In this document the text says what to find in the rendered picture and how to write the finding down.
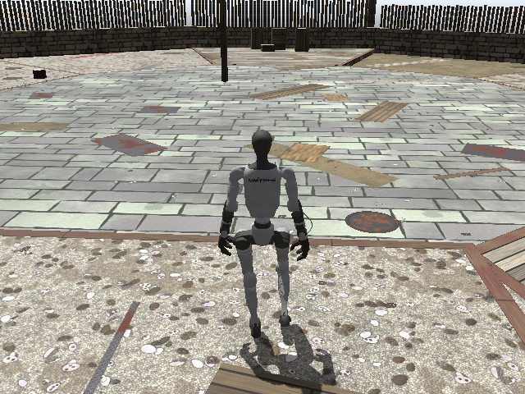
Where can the robot right shin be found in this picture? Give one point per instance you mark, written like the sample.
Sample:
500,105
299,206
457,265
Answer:
284,288

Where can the left robot forearm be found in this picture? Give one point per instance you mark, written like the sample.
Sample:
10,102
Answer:
226,222

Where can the right robot hand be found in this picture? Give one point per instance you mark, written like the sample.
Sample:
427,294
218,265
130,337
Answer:
304,248

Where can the left robot upper arm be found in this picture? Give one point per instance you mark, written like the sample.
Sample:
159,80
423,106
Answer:
233,188

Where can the right robot upper arm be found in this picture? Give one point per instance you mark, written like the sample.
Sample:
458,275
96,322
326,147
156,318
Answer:
291,188

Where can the robot right foot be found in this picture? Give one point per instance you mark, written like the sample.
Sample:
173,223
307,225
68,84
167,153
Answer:
284,320

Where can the right robot forearm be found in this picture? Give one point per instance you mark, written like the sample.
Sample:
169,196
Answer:
299,223

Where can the left robot hand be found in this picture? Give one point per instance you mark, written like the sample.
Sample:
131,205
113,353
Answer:
223,242

